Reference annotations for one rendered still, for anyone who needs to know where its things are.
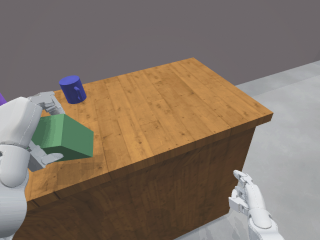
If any left robot forearm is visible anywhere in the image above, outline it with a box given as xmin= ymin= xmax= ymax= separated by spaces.
xmin=0 ymin=144 xmax=31 ymax=240

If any robot left hand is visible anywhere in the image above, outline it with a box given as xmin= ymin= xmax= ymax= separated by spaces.
xmin=0 ymin=91 xmax=66 ymax=172

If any right robot forearm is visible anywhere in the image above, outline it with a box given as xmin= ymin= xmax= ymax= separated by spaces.
xmin=247 ymin=208 xmax=285 ymax=240

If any robot right hand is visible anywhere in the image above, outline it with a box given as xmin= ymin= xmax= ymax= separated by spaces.
xmin=228 ymin=170 xmax=266 ymax=216

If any table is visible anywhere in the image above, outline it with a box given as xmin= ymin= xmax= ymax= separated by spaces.
xmin=12 ymin=57 xmax=274 ymax=240

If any sponge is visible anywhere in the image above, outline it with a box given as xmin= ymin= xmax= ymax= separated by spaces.
xmin=26 ymin=113 xmax=94 ymax=162

